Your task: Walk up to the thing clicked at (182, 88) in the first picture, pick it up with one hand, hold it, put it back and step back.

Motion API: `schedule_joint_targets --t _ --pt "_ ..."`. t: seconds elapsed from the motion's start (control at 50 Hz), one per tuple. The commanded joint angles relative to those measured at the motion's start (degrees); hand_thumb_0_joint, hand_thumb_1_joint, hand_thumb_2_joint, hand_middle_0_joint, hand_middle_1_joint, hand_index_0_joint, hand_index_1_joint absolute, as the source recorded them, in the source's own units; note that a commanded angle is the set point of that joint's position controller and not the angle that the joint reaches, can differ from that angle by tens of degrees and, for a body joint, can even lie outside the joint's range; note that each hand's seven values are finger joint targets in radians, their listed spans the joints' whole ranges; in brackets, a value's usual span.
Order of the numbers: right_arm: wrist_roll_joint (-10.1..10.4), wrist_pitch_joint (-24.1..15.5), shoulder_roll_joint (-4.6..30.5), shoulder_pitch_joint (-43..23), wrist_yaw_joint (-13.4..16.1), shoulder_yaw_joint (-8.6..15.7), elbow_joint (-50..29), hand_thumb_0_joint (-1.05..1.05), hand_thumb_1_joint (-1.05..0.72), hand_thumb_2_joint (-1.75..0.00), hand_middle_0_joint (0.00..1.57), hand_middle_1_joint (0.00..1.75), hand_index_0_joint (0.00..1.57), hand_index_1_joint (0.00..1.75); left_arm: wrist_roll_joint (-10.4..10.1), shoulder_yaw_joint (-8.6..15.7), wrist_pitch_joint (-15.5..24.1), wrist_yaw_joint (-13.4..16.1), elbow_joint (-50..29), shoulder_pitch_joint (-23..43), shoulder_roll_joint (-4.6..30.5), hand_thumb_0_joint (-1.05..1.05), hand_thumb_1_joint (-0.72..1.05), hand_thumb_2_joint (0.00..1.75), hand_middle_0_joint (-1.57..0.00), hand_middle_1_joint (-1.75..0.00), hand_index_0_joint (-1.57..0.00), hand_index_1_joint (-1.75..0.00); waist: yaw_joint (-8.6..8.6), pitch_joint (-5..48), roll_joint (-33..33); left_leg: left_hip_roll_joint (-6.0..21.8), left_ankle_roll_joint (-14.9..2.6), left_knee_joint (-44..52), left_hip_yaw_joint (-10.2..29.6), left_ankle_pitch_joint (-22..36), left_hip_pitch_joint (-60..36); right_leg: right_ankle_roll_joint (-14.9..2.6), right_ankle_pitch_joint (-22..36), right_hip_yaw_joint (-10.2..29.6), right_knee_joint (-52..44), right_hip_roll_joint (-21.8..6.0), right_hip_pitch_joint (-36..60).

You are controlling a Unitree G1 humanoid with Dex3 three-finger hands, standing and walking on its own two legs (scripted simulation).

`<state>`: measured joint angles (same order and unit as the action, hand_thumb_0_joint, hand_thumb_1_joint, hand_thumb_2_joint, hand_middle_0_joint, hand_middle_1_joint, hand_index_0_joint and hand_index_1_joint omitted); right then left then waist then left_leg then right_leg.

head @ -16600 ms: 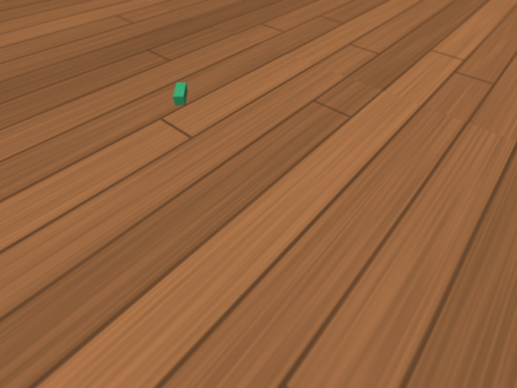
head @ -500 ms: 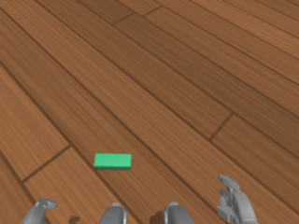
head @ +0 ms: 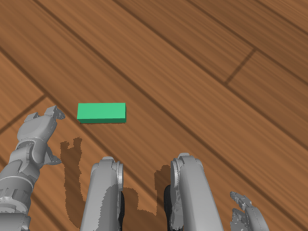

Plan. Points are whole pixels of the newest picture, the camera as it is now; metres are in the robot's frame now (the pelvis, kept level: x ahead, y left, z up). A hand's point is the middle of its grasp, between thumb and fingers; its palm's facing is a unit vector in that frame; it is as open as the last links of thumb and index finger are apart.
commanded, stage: rise first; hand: left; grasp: from above
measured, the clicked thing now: (103, 113) +0.55 +0.18 -0.42
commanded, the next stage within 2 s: none
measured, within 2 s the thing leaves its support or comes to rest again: neither
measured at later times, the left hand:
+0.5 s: hand (70, 123) +0.45 +0.26 -0.24, palm faces -0.48 -0.01 -0.88, open 14.1 cm
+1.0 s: hand (80, 116) +0.49 +0.24 -0.28, palm faces -0.47 -0.01 -0.88, open 14.0 cm
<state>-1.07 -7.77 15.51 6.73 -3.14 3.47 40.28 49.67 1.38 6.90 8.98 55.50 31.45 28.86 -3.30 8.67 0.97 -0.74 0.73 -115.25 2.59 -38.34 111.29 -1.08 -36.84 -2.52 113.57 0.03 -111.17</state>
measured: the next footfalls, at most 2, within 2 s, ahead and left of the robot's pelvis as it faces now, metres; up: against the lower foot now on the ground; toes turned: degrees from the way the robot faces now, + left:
none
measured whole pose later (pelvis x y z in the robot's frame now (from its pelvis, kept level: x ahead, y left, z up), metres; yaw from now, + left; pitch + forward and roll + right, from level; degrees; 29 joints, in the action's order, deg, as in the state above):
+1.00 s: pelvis +0.00 +0.01 -0.10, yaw -4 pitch +37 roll -6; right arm -7.9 -2.9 14.8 8.6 -7.2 -2.2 42.4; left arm 72.0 2.7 10.9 23.6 83.4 57.2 38.6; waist -13.7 2.9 -0.3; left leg -0.5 -0.4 -134.6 4.9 -41.3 130.3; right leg 0.1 -38.2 -4.9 129.7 0.5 -128.6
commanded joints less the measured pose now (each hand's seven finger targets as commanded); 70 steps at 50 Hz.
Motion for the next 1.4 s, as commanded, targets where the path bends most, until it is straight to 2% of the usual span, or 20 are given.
schedule_joint_targets --t 0.0,0.1,0.18,0.26,0.34,0.4,0.52,0.54,0.6,0.72,0.82,0.84,0.96,1.0,1.02,1.08,1.14,1.16,1.18,1.38 --pt "-0.2 -1.2 10.4 7.0 0.7 3.6 -3.8 0.0 -0.85 -0.89 0.2 0.3 0.2 0.3 4.9 3.3 4.5 3.9 -3.2 19.9 17.0 0.0 -0.49 1.01 -0.07 -1.04 -0.08 -1.03 -1.81 35.5 1.3 -2.1 -2.8 8.7 -3.3 1.5 -13.9 -0.58 -2.8 2.0 -15.3 1.6 21.2" --pt "-1.0 1.1 10.8 8.6 0.5 2.8 -2.2 0.0 -0.87 -0.89 0.2 0.3 0.2 0.3 10.8 4.1 5.0 8.1 3.9 23.3 19.0 0.0 -0.52 1.03 -0.05 -1.05 -0.05 -1.04 -2.72 35.3 3.7 -2.2 -2.7 7.1 -2.6 1.9 -13.2 -1.0 -0.6 -0.8 -10.4 1.5 15.9" --pt "-1.6 2.4 11.2 9.1 0.1 2.4 -1.0 0.0 -0.88 -0.9 0.2 0.3 0.2 0.3 14.2 2.9 4.5 10.3 7.1 28.6 19.0 0.0 -0.55 1.05 -0.05 -1.02 -0.05 -1.02 -4.46 35.0 8.6 -1.9 -2.3 6.7 -1.5 2.8 -15.6 -1.51 2.0 -2.6 -6.8 1.3 10.3" --pt "-2.5 3.1 11.0 9.9 -0.3 2.1 0.0 0.0 -0.89 -0.9 0.2 0.3 0.2 0.3 16.7 2.1 4.5 12.0 9.0 32.9 18.9 0.0 -0.54 1.03 -0.05 -1.01 -0.05 -1.0 -5.75 36.1 10.6 -1.9 -2.26 4.9 -1.0 5.0 -16.4 -1.77 4.5 -3.2 -4.3 1.2 7.9" --pt "-3.2 3.6 11.9 11.3 -1.1 1.9 1.0 0.0 -0.89 -0.9 0.2 0.3 0.2 0.3 18.9 0.5 4.5 12.7 12.2 34.3 16.4 0.0 -0.54 1.02 -0.05 -1.01 -0.06 -1.0 -6.98 35.6 13.7 -1.2 -1.29 4.4 0.8 8.0 -18.3 -1.97 7.1 -4.2 -1.2 0.9 3.0" --pt "-3.6 4.2 12.1 11.9 -1.5 1.6 1.2 0.0 -0.9 -0.9 0.2 0.3 0.2 0.3 20.7 -0.1 4.7 13.3 14.7 35.7 16.7 0.0 -0.53 1.02 -0.05 -1.01 -0.06 -1.0 -8.1 35.0 12.9 -1.5 -1.57 2.6 0.4 9.3 -16.8 -1.82 8.5 -4.3 -0.6 1.0 3.4" --pt "-4.6 4.7 12.5 12.3 -2.1 1.2 1.4 0.0 -0.9 -0.9 0.2 0.3 0.2 0.3 22.7 1.0 5.8 15.0 15.9 40.3 19.7 0.0 -0.52 1.0 -0.06 -1.02 -0.07 -1.0 -9.15 35.7 12.3 -1.3 -2.28 -0.2 0.0 8.4 -14.4 -1.45 8.5 -4.2 0.4 1.0 3.0" --pt "-4.9 4.7 12.4 12.7 -2.2 0.9 1.5 0.0 -0.9 -0.9 0.2 0.3 0.2 0.3 22.9 0.4 5.6 15.2 18.2 38.6 18.1 0.0 -0.52 0.99 -0.06 -1.02 -0.07 -1.0 -9.31 34.7 11.5 -1.3 -2.25 -0.6 0.0 8.6 -14.3 -1.31 8.7 -4.2 0.6 0.9 2.7" --pt "-5.3 4.6 12.4 13.2 -2.6 0.5 1.7 0.0 -0.9 -0.9 0.2 0.3 0.2 0.3 23.1 2.0 5.6 16.5 17.2 41.9 20.0 0.0 -0.51 0.98 -0.06 -1.03 -0.08 -1.01 -9.07 37.3 14.0 -1.1 -2.1 -1.4 0.0 10.7 -15.5 -1.4 10.5 -4.3 1.9 1.0 2.4" --pt "-6.2 4.4 12.3 13.7 -3.1 -0.5 1.6 0.0 -0.9 -0.9 0.2 0.3 0.2 0.3 22.7 2.0 4.4 17.9 20.7 43.3 19.7 0.0 -0.51 0.98 -0.06 -1.04 -0.08 -1.02 -10.6 35.4 12.6 -1.1 -2.91 -3.5 -1.0 9.2 -10.8 -1.04 10.4 -4.4 1.9 1.5 3.7" --pt "-6.2 4.6 12.3 13.9 -3.1 -0.8 1.5 0.0 -0.9 -0.9 0.2 0.3 0.2 0.3 22.2 2.7 4.0 17.5 20.1 43.8 22.1 0.0 -0.51 0.98 -0.05 -1.04 -0.08 -1.02 -9.81 37.3 13.2 -1.1 -3.05 -4.3 -1.0 9.4 -10.3 -1.17 10.7 -4.5 2.6 1.9 5.2" --pt "-6.4 4.7 12.3 14.4 -3.2 -1.2 1.6 0.0 -0.9 -0.9 0.2 0.3 0.2 0.3 22.3 1.9 3.6 17.1 23.0 41.9 20.3 0.0 -0.51 0.98 -0.05 -1.04 -0.08 -1.02 -11.19 35.2 12.1 -1.0 -2.97 -4.5 -0.6 9.4 -9.6 -0.99 10.6 -4.8 2.7 1.7 4.6" --pt "-6.6 4.9 12.7 15.0 -3.3 -1.7 1.8 0.0 -0.9 -0.9 0.2 0.3 0.2 0.3 21.6 3.0 3.7 16.8 20.1 43.5 23.4 0.0 -0.5 0.98 -0.06 -1.05 -0.08 -1.03 -10.88 37.1 11.9 -0.8 -3.44 -6.6 -1.1 10.8 -8.4 -0.63 13.2 -4.4 2.8 2.2 8.0" --pt "-6.5 4.9 12.6 15.0 -3.4 -1.8 1.6 0.0 -0.9 -0.9 0.2 0.3 0.2 0.3 21.4 2.8 3.6 16.8 19.4 43.6 22.8 0.0 -0.49 0.96 -0.05 -1.06 -0.08 -1.03 -10.9 36.6 12.8 -0.6 -3.2 -6.5 -0.8 11.2 -9.0 -0.83 13.1 -4.7 3.3 2.1 6.5" --pt "-6.6 5.0 13.0 15.4 -3.4 -2.1 1.8 0.0 -0.9 -0.9 0.2 0.3 0.2 0.3 21.8 2.7 3.6 16.7 20.3 43.3 22.7 0.0 -0.5 0.97 -0.05 -1.05 -0.08 -1.02 -11.73 36.4 13.5 -0.7 -3.11 -6.8 -0.7 11.8 -8.7 -0.78 13.7 -4.8 3.7 2.1 6.5" --pt "-6.4 5.3 13.3 15.4 -3.5 -2.3 1.6 0.0 -0.9 -0.9 0.2 0.3 0.2 0.3 22.1 3.5 3.9 16.9 19.5 43.9 24.7 0.0 -0.51 0.97 -0.05 -1.05 -0.08 -1.02 -11.11 36.2 14.9 -0.7 -2.97 -6.8 -0.6 11.8 -8.0 -1.01 13.6 -5.0 4.3 2.2 5.9" --pt "-6.6 5.3 13.5 15.8 -3.7 -2.6 1.5 0.0 -0.9 -0.9 0.2 0.3 0.2 0.3 22.4 2.2 3.6 16.8 20.9 42.8 22.4 0.0 -0.51 0.98 -0.05 -1.04 -0.08 -1.02 -12.04 35.3 14.7 -0.5 -2.75 -7.0 -0.1 12.5 -9.6 -1.07 14.3 -5.5 4.4 2.4 5.2" --pt "-6.4 5.4 13.9 15.8 -3.6 -2.5 1.5 0.0 -0.9 -0.9 0.2 0.3 0.2 0.3 22.0 3.0 3.7 17.1 18.6 45.1 23.9 0.0 -0.5 0.97 -0.05 -1.05 -0.08 -1.02 -11.77 36.5 15.4 -0.5 -2.68 -6.9 0.1 12.7 -10.2 -1.12 14.2 -5.7 4.8 2.3 4.5" --pt "-6.6 5.3 13.7 15.9 -3.8 -2.7 1.5 0.0 -0.9 -0.9 0.2 0.3 0.2 0.3 22.3 2.3 3.3 17.0 21.5 42.2 22.6 0.0 -0.51 0.97 -0.05 -1.05 -0.08 -1.02 -11.91 35.1 16.1 -0.5 -2.38 -6.7 0.1 13.2 -10.7 -1.25 14.3 -5.8 5.0 2.3 4.2" --pt "-6.6 5.0 15.0 15.6 -4.0 -3.5 1.0 0.0 -0.9 -0.9 0.2 0.3 0.2 0.3 22.0 1.0 3.4 16.4 22.4 45.9 22.6 0.0 -0.5 0.97 -0.05 -1.05 -0.08 -1.03 -13.66 32.8 17.4 -0.2 -2.18 -7.1 0.9 10.7 -9.2 -1.46 12.4 -6.7 6.3 2.5 1.1"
